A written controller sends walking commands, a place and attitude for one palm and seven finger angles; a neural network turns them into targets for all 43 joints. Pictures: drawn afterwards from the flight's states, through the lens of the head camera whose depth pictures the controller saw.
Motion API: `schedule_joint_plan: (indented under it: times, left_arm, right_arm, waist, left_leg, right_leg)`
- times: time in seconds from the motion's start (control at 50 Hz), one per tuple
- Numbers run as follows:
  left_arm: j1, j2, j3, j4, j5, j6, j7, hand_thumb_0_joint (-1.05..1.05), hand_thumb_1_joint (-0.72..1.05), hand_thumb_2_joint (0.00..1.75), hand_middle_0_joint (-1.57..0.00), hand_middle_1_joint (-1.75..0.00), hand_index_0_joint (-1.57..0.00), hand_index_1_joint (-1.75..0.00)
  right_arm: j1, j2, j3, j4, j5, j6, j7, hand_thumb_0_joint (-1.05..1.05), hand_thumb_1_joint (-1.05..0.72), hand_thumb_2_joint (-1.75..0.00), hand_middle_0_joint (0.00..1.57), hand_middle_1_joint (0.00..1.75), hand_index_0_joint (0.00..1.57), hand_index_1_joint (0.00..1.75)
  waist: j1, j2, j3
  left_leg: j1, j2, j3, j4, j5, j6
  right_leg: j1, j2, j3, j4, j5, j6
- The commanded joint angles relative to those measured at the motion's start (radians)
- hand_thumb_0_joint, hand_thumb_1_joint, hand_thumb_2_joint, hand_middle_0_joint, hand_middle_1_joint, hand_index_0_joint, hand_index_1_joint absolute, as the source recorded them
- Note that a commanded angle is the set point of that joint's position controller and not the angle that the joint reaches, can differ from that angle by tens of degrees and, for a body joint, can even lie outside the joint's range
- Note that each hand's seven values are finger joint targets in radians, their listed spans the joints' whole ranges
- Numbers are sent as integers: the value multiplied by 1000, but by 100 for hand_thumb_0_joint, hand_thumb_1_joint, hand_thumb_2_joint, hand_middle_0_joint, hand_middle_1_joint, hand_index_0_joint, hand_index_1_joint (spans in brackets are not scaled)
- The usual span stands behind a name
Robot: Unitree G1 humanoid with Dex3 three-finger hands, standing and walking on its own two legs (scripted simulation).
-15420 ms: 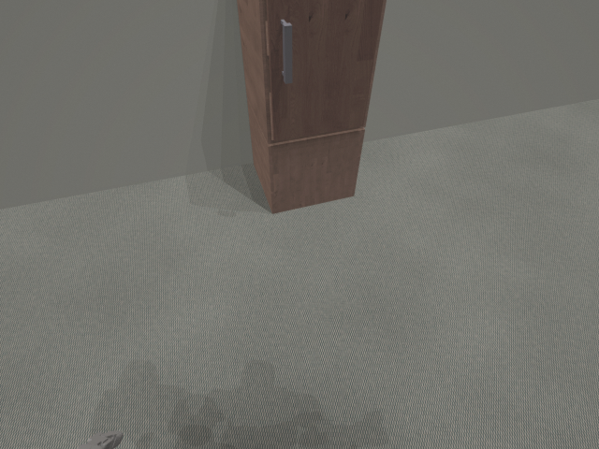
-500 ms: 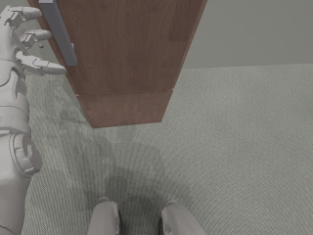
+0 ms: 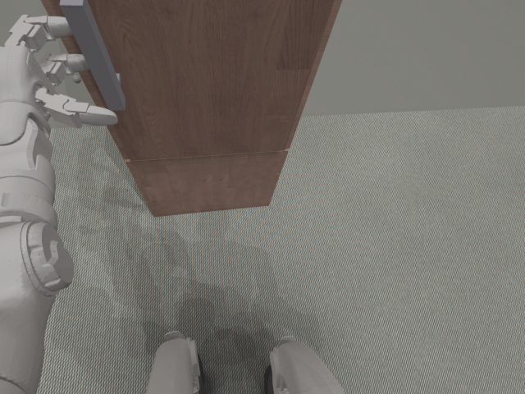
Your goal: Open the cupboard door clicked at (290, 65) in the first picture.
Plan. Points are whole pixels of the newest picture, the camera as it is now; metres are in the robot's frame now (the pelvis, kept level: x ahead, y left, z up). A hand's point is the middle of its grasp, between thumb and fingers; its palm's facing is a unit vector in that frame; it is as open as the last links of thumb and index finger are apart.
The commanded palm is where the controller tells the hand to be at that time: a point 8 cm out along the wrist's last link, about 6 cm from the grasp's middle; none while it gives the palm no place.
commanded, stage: slide the fingers in behind the handle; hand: left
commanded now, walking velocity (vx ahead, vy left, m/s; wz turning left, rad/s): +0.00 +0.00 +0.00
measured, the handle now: (99, 49) +0.60 +0.18 +0.09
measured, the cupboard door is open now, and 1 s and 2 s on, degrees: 0 0 0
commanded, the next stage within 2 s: close the thumb around the handle in 1.32 s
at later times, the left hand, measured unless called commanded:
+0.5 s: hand (110, 77) +0.54 +0.16 +0.10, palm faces +0.04 -1.00 -0.01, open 14.0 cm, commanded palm +0.52 +0.20 +0.09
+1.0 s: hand (116, 79) +0.54 +0.15 +0.10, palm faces +0.08 -1.00 -0.01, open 14.2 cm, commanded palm +0.52 +0.18 +0.09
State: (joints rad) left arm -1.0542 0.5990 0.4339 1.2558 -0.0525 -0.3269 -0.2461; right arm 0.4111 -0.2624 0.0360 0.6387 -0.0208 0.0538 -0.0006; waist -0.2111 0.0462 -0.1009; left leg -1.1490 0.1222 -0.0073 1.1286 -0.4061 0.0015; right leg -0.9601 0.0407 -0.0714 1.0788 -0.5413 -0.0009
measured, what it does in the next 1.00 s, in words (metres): stands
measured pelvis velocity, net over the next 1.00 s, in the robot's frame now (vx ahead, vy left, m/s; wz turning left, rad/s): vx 0.00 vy -0.01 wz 0.03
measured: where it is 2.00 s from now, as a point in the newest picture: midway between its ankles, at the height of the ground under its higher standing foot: outside the picture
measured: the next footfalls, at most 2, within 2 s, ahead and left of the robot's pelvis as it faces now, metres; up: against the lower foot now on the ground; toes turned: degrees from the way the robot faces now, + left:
none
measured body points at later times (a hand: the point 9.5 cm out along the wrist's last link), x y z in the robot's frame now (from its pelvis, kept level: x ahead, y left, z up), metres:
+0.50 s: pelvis +0.00 +0.00 +0.00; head +0.14 +0.01 +0.43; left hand +0.53 +0.21 +0.10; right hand -0.02 -0.26 -0.11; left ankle +0.06 +0.12 -0.65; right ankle -0.02 -0.13 -0.65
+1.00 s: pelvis +0.00 -0.01 +0.00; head +0.14 +0.01 +0.43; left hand +0.53 +0.21 +0.10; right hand -0.01 -0.27 -0.11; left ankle +0.06 +0.12 -0.65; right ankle -0.02 -0.13 -0.65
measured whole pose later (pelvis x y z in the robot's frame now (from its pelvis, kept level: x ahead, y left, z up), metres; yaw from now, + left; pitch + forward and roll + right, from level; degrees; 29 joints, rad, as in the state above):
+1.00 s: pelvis +0.00 -0.01 +0.00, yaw +2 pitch +23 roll -4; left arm -1.03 0.43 0.32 1.21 -0.06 -0.38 -0.07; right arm 0.42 -0.25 0.00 0.68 -0.04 0.04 0.04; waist -0.18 0.06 -0.12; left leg -1.12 0.10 -0.02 1.11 -0.40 -0.01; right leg -0.93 0.03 -0.08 1.08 -0.56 -0.02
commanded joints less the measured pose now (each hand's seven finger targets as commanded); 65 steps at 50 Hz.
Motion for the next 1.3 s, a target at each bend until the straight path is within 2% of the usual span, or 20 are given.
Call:
schedule_joint_plan:
  times: [0.0,0.06,0.12,0.14,0.2,0.26,0.28,0.38,0.48,0.54,0.64,0.84,0.86,0.9,1.0,1.02,1.06,1.16,1.2,1.28]
  left_arm:
    - [-474,249,16,-276,-11,-108,16,0,-50,30,-30,-120,-30,-120]
    - [-442,213,6,-293,-10,-99,25,0,-50,30,-30,-120,-30,-120]
    - [-460,170,-29,-251,-7,-61,37,0,-50,30,-30,-120,-30,-120]
    - [-461,186,-16,-250,-7,-56,43,0,-50,30,-30,-120,-30,-120]
    - [-485,139,-36,-284,-14,-69,63,0,-50,30,-30,-120,-30,-120]
    - [-457,157,-5,-280,-11,-97,86,0,-50,30,-30,-120,-30,-120]
    - [-459,119,-36,-267,-6,-100,88,0,-50,30,-30,-120,-30,-120]
    - [-392,123,-26,-216,9,-91,107,0,-50,30,-30,-120,-30,-120]
    - [-432,82,-48,-270,4,-110,121,0,-50,30,-30,-120,-30,-120]
    - [-475,107,-29,-270,0,-125,135,0,-50,30,-30,-120,-30,-120]
    - [-449,65,-68,-282,16,-139,138,0,-50,30,-30,-120,-30,-120]
    - [-502,-32,-140,-277,-6,-122,140,0,-50,30,-30,-120,-30,-120]
    - [-491,-27,-129,-278,-7,-128,143,0,-50,30,-30,-120,-30,-120]
    - [-510,-81,-175,-293,-4,-134,144,0,-50,30,-30,-120,-30,-120]
    - [-503,-42,-147,-269,1,-136,150,0,-50,30,-30,-120,-30,-120]
    - [-505,-82,-182,-272,2,-135,147,0,-50,30,-30,-120,-30,-120]
    - [-510,-96,-188,-262,0,-134,148,0,-50,30,-30,-120,-30,-120]
    - [-498,-39,-139,-232,0,-127,154,0,-50,30,-30,-120,-30,-120]
    - [-524,-65,-168,-225,5,-121,153,0,-50,30,-30,-120,-30,-120]
    - [-535,-71,-171,-235,10,-126,161,0,-50,30,-30,-120,-30,-120]
  right_arm:
    - [204,-186,-76,-24,-7,-15,-5,0,-90,-90,20,30,20,30]
    - [207,-184,-81,-25,-8,-13,2,0,-90,-90,20,30,20,30]
    - [209,-185,-82,-21,-4,-5,3,0,-90,-90,20,30,20,30]
    - [211,-188,-83,-21,-3,-4,2,0,-90,-90,20,30,20,30]
    - [209,-181,-83,-20,-9,-12,6,0,-90,-90,20,30,20,30]
    - [215,-182,-85,-17,-16,-18,8,0,-90,-90,20,30,20,30]
    - [206,-176,-85,-17,-14,-19,12,0,-90,-90,20,30,20,30]
    - [206,-179,-83,-29,-16,-10,22,0,-90,-90,20,30,20,30]
    - [201,-169,-87,-35,-16,-10,24,0,-90,-90,20,30,20,30]
    - [202,-171,-88,-26,-15,-17,23,0,-90,-90,20,30,20,30]
    - [200,-165,-92,-19,-16,-17,27,0,-90,-90,20,30,20,30]
    - [200,-164,-97,-1,-16,-20,31,0,-90,-90,20,30,20,30]
    - [204,-165,-98,1,-19,-22,31,0,-90,-90,20,30,20,30]
    - [198,-160,-101,8,-19,-25,34,0,-90,-90,20,30,20,30]
    - [204,-166,-100,12,-22,-22,35,0,-90,-90,20,30,20,30]
    - [198,-161,-101,10,-20,-22,37,0,-90,-90,20,30,20,30]
    - [204,-162,-99,12,-24,-23,40,0,-90,-90,20,30,20,30]
    - [207,-170,-98,10,-24,-21,35,0,-90,-90,20,30,20,30]
    - [202,-166,-97,12,-22,-21,36,0,-90,-90,20,30,20,30]
    - [205,-168,-98,10,-25,-22,38,0,-90,-90,20,30,20,30]
  waist:
    - [-4,188,-559]
    - [7,202,-589]
    - [-21,141,-519]
    - [-14,149,-509]
    - [-17,153,-524]
    - [-7,121,-530]
    - [-15,137,-520]
    - [-1,100,-479]
    - [-4,114,-517]
    - [-15,72,-504]
    - [-6,132,-546]
    - [-42,90,-502]
    - [-31,102,-515]
    - [-42,129,-520]
    - [-40,105,-511]
    - [-44,123,-510]
    - [-45,132,-497]
    - [-41,83,-500]
    - [-55,94,-480]
    - [-49,128,-508]
  left_leg:
    - [630,-60,-58,-62,358,34]
    - [664,-63,-61,-64,387,32]
    - [622,-62,-63,-76,338,35]
    - [616,-62,-61,-82,325,33]
    - [645,-63,-65,-87,333,33]
    - [631,-67,-65,-83,348,34]
    - [632,-67,-61,-83,346,33]
    - [583,-73,-49,-90,318,34]
    - [603,-76,-47,-84,340,34]
    - [555,-79,-43,-82,287,39]
    - [598,-81,-41,-72,336,34]
    - [588,-86,-46,-79,298,39]
    - [602,-86,-49,-77,317,37]
    - [632,-84,-52,-74,328,34]
    - [611,-85,-53,-74,330,35]
    - [621,-87,-52,-72,332,35]
    - [635,-87,-61,-76,335,34]
    - [596,-87,-61,-74,315,37]
    - [590,-86,-59,-71,300,37]
    - [635,-82,-70,-71,320,32]
  right_leg:
    - [8,42,25,-143,354,-15]
    - [16,42,21,-142,375,-18]
    - [3,44,15,-159,347,-9]
    - [7,43,16,-164,337,-10]
    - [-4,44,15,-166,333,-13]
    - [20,44,18,-158,353,-16]
    - [4,42,18,-158,353,-13]
    - [30,40,18,-162,351,-11]
    - [39,38,24,-157,382,-11]
    - [65,40,33,-165,359,-5]
    - [57,35,36,-153,401,-11]
    - [40,38,34,-174,384,-7]
    - [43,37,33,-168,394,-11]
    - [8,35,28,-166,389,-11]
    - [20,35,29,-162,393,-12]
    - [7,35,30,-164,394,-13]
    - [-12,36,23,-163,375,-16]
    - [14,36,26,-161,369,-14]
    - [-11,35,24,-161,355,-11]
    - [-43,35,17,-154,335,-17]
